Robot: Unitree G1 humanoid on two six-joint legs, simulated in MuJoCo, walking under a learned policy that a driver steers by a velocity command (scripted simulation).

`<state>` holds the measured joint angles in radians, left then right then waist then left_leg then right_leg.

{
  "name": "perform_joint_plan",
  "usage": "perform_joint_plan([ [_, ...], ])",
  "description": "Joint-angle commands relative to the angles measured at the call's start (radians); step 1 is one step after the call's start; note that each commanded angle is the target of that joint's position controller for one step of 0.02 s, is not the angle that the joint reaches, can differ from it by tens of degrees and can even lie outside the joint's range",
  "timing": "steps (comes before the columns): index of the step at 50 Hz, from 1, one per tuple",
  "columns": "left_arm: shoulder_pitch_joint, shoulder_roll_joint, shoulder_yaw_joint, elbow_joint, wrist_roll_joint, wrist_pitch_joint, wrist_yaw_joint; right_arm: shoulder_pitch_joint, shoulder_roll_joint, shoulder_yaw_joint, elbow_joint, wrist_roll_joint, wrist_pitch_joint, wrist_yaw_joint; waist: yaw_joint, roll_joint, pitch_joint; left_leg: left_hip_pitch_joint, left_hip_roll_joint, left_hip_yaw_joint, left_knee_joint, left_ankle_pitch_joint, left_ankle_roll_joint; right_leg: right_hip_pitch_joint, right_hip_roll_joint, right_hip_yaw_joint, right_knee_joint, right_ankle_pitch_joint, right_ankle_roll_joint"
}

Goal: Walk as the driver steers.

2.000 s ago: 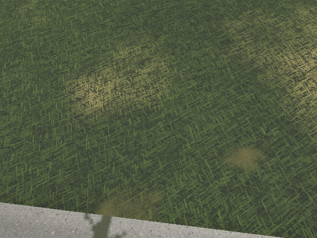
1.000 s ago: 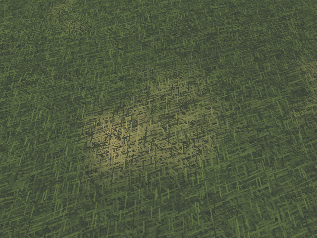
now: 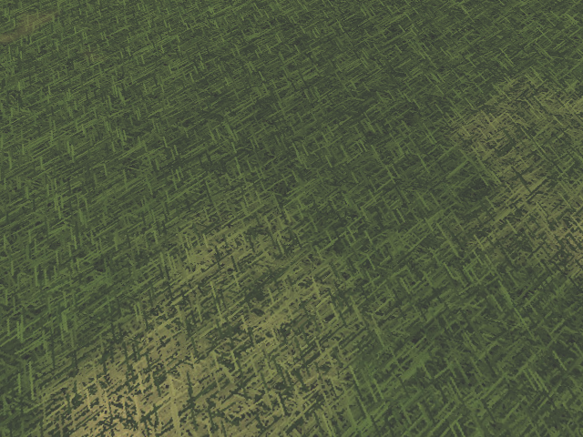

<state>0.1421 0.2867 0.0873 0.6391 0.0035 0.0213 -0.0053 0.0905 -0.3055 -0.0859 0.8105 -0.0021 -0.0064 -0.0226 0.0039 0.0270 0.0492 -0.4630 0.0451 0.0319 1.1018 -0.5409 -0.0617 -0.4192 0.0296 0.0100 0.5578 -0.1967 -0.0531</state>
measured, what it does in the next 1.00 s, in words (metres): steps on the spot, turning right: left foot, then right foot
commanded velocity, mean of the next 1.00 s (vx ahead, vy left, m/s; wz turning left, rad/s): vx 0.03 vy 0.00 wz -0.59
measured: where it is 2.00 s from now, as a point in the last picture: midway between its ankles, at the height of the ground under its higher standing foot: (420, 427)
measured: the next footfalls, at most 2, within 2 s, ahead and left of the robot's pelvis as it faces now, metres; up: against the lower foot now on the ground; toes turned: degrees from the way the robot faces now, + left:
left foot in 0.36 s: +0.11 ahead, +0.13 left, +0.00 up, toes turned -18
right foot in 0.78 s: +0.00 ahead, -0.11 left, +0.00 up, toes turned -29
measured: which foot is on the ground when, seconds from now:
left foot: up 0.00-0.34, down 0.36-0.78, up 0.80-1.00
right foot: down 0.00-0.36, up 0.38-0.76, down 0.78-1.00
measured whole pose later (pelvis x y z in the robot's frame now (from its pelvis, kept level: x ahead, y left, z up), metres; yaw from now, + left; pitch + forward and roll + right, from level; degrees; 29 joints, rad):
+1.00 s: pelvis +0.02 -0.02 +0.02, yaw -35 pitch +2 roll +2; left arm 0.27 0.29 0.06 0.62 -0.01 0.01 0.02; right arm 0.13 -0.34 -0.10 0.76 0.01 -0.02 0.00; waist 0.01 0.03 0.02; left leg -0.50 0.03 -0.03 0.96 -0.30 -0.04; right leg -0.22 0.05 0.09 0.39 -0.21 -0.06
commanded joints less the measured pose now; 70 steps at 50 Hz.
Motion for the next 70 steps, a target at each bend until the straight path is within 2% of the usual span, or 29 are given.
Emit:
perform_joint_plan([
  [1, 0.027, 0.152, 0.040, -0.061, -0.017, -0.014, 0.021, -0.020, -0.102, -0.024, -0.067, -0.007, 0.001, -0.020, 0.003, -0.110, -0.204, -0.204, 0.014, -0.114, 0.059, 0.068, 0.009, 0.337, -0.265, 0.338, -0.183, 0.479, -0.209],
  [3, 0.007, 0.158, 0.041, -0.075, -0.005, -0.006, 0.030, -0.006, -0.087, -0.022, -0.062, -0.002, 0.006, -0.018, -0.016, -0.128, -0.205, -0.144, -0.016, -0.108, -0.017, 0.119, 0.004, 0.295, -0.234, 0.324, -0.197, 0.465, -0.199],
  [7, 0.018, 0.178, 0.050, -0.078, -0.011, 0.001, 0.047, -0.027, -0.055, -0.009, -0.061, 0.001, 0.006, -0.014, -0.003, -0.130, -0.209, -0.076, -0.042, -0.123, -0.207, 0.170, -0.014, 0.270, -0.211, 0.341, -0.198, 0.356, -0.189],
  [14, 0.007, 0.175, 0.048, -0.089, -0.012, 0.017, 0.042, -0.037, -0.077, -0.013, -0.071, 0.014, -0.009, 0.003, 0.011, -0.184, -0.165, 0.044, -0.076, -0.134, -0.424, 0.176, 0.001, 0.216, -0.175, 0.467, -0.196, 0.161, -0.165],
  [17, -0.019, 0.166, 0.042, -0.100, -0.027, 0.028, 0.045, 0.048, -0.085, -0.022, -0.049, 0.011, -0.022, 0.018, -0.040, -0.172, -0.164, 0.220, -0.071, -0.107, -0.697, 0.342, 0.037, 0.167, -0.116, 0.464, -0.125, 0.164, -0.105],
  [18, 0.005, 0.132, 0.033, -0.105, -0.025, 0.027, 0.046, 0.089, -0.141, -0.038, -0.043, -0.002, -0.020, 0.016, -0.035, -0.092, -0.182, 0.343, 0.056, -0.198, -0.745, 0.413, 0.084, 0.071, -0.059, 0.409, -0.030, 0.022, -0.051],
  [19, 0.038, 0.088, 0.022, -0.127, -0.027, 0.021, 0.043, 0.070, -0.234, -0.055, -0.048, -0.022, -0.007, 0.009, 0.020, 0.199, -0.149, 0.406, 0.260, -0.434, -0.793, 0.576, 0.220, -0.139, 0.112, 0.198, 0.171, -0.305, 0.013],
  [20, 0.046, 0.169, 0.044, -0.125, -0.014, 0.008, 0.040, 0.057, -0.192, -0.047, -0.067, -0.045, -0.009, 0.010, 0.000, 0.245, -0.148, 0.340, 0.383, -0.563, -0.816, 0.658, 0.352, -0.181, 0.095, 0.158, 0.415, -0.452, 0.063],
  [21, 0.072, 0.218, 0.063, -0.101, -0.016, 0.008, 0.034, -0.003, -0.140, -0.030, -0.094, -0.036, -0.012, 0.004, 0.020, 0.160, -0.129, 0.315, 0.351, -0.474, -0.799, 0.672, 0.343, -0.177, 0.055, 0.170, 0.542, -0.387, 0.081],
  [24, 0.103, 0.158, 0.056, -0.060, -0.017, 0.037, 0.036, -0.053, -0.088, -0.014, -0.107, 0.001, -0.003, -0.007, 0.026, 0.101, -0.081, 0.331, 0.218, -0.258, -0.762, 0.675, 0.255, -0.220, 0.034, 0.127, 0.661, -0.247, 0.126],
  [27, 0.030, 0.114, 0.037, -0.098, -0.031, 0.043, 0.029, 0.011, -0.111, -0.020, -0.095, -0.008, 0.010, -0.015, -0.020, 0.131, -0.077, 0.391, 0.200, -0.175, -0.775, 0.697, 0.269, -0.230, 0.006, 0.057, 0.546, -0.198, 0.148],
  [31, -0.017, 0.095, 0.020, -0.133, -0.022, 0.044, 0.016, 0.030, -0.166, -0.038, -0.096, -0.004, 0.019, -0.010, -0.051, 0.159, -0.109, 0.420, 0.240, -0.124, -0.774, 0.699, 0.279, -0.120, -0.049, 0.008, 0.341, -0.212, 0.145],
  [36, 0.013, 0.115, 0.027, -0.135, -0.026, 0.053, -0.004, 0.023, -0.202, -0.049, -0.094, 0.021, 0.018, 0.009, -0.033, 0.167, -0.106, 0.380, 0.271, -0.077, -0.730, 0.687, 0.253, 0.045, -0.040, -0.065, 0.098, -0.163, 0.090],
  [38, 0.078, 0.114, 0.036, -0.108, -0.023, 0.054, -0.006, 0.015, -0.184, -0.044, -0.087, 0.040, 0.018, 0.011, 0.011, 0.131, -0.118, 0.325, 0.247, -0.026, -0.634, 0.622, 0.189, 0.193, -0.007, -0.093, -0.109, -0.009, 0.035],
  [39, 0.119, 0.155, 0.052, -0.097, -0.022, 0.053, 0.003, 0.071, -0.143, -0.034, -0.066, 0.030, 0.015, 0.016, 0.016, 0.024, -0.137, 0.216, 0.199, 0.042, -0.504, 0.496, 0.116, 0.343, -0.035, -0.011, -0.179, 0.152, -0.005],
  [40, 0.159, 0.281, 0.079, -0.109, -0.020, 0.046, 0.021, 0.061, -0.064, -0.005, -0.102, -0.030, 0.012, 0.021, 0.000, -0.304, -0.152, -0.085, 0.067, 0.135, -0.169, 0.009, 0.010, 0.532, -0.301, 0.350, -0.170, 0.597, -0.114],
  [41, 0.155, 0.289, 0.068, -0.129, 0.017, 0.019, 0.009, -0.019, -0.095, -0.012, -0.145, -0.021, 0.009, 0.011, 0.049, -0.308, -0.195, -0.190, -0.027, -0.015, 0.039, -0.159, -0.017, 0.437, -0.433, 0.514, -0.186, 0.640, -0.311],
  [42, 0.135, 0.247, 0.057, -0.122, 0.021, -0.003, 0.002, -0.050, -0.137, -0.024, -0.146, 0.000, 0.011, 0.006, 0.060, -0.200, -0.176, -0.199, -0.004, -0.078, 0.121, -0.108, -0.012, 0.408, -0.380, 0.443, -0.211, 0.540, -0.302],
  [44, 0.109, 0.186, 0.042, -0.089, -0.022, -0.018, 0.012, -0.026, -0.146, -0.033, -0.130, 0.005, 0.004, 0.008, 0.025, -0.137, -0.135, -0.235, 0.032, -0.099, 0.043, 0.072, 0.018, 0.394, -0.265, 0.370, -0.262, 0.032, -0.195],
  [46, 0.096, 0.167, 0.026, -0.092, -0.023, -0.020, 0.020, -0.035, -0.146, -0.036, -0.135, 0.006, -0.008, 0.017, 0.019, -0.176, -0.086, -0.229, 0.017, -0.095, -0.023, 0.198, 0.024, 0.347, -0.230, 0.400, -0.338, -0.247, -0.182],
  [52, 0.130, 0.177, 0.025, -0.069, -0.012, -0.049, 0.036, -0.062, -0.099, -0.020, -0.126, 0.009, -0.064, 0.038, 0.036, -0.176, -0.060, -0.135, -0.027, -0.087, -0.372, 0.344, 0.014, 0.331, -0.194, 0.357, -0.359, -0.178, -0.167],
  [59, 0.186, 0.184, 0.014, -0.013, -0.014, -0.067, 0.004, -0.096, -0.101, 0.005, -0.148, 0.028, -0.085, 0.064, 0.082, -0.162, -0.007, -0.037, -0.006, -0.047, -0.511, 0.330, 0.074, 0.277, -0.250, 0.362, -0.350, -0.226, -0.173],
  [61, 0.185, 0.182, 0.012, 0.001, -0.014, -0.069, -0.001, -0.068, -0.105, 0.010, -0.146, 0.031, -0.091, 0.069, 0.065, -0.149, -0.002, 0.010, -0.010, -0.033, -0.543, 0.326, 0.107, 0.275, -0.256, 0.342, -0.329, -0.200, -0.165],
  [64, 0.166, 0.150, -0.002, 0.011, -0.009, -0.069, 0.001, 0.107, -0.121, 0.002, -0.092, 0.028, -0.092, 0.062, -0.026, -0.110, -0.050, 0.260, -0.043, -0.021, -0.594, 0.330, 0.150, 0.191, -0.199, 0.244, -0.179, -0.049, -0.111],
  [65, 0.144, 0.103, -0.018, -0.005, 0.003, -0.075, 0.005, 0.223, -0.180, -0.014, -0.073, 0.029, -0.096, 0.056, -0.073, 0.016, -0.104, 0.400, 0.067, -0.199, -0.670, 0.305, 0.201, 0.110, -0.111, 0.128, 0.083, 0.043, -0.055],
  [66, 0.157, 0.084, -0.023, -0.060, 0.000, -0.097, 0.012, 0.311, -0.297, -0.043, -0.062, 0.023, -0.092, 0.061, -0.069, 0.283, -0.157, 0.616, 0.248, -0.650, -0.810, 0.133, 0.359, -0.198, 0.032, -0.003, 0.408, -0.173, 0.032],
  [67, 0.122, 0.141, -0.013, -0.063, -0.014, -0.115, 0.015, 0.328, -0.228, -0.025, -0.065, 0.028, -0.096, 0.069, -0.089, 0.218, -0.131, 0.656, 0.299, -0.815, -0.884, 0.003, 0.392, -0.358, 0.021, 0.087, 0.557, -0.345, 0.043],
  [68, 0.088, 0.162, -0.007, -0.063, -0.031, -0.126, 0.008, 0.290, -0.182, -0.011, -0.077, 0.022, -0.098, 0.067, -0.078, 0.141, -0.059, 0.625, 0.285, -0.730, -0.877, 0.026, 0.368, -0.426, -0.028, 0.108, 0.609, -0.274, 0.029],
  [70, 0.039, 0.137, -0.011, -0.063, -0.007, -0.140, 0.002, 0.251, -0.146, -0.001, -0.103, 0.012, -0.090, 0.059, -0.064, 0.037, -0.023, 0.557, 0.209, -0.568, -0.873, 0.223, 0.334, -0.421, -0.075, 0.090, 0.551, -0.140, 0.027],
])
Over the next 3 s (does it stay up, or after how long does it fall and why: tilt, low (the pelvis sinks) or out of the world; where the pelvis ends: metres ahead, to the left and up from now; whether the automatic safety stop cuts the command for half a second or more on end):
stays up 1.00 -0.19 0.01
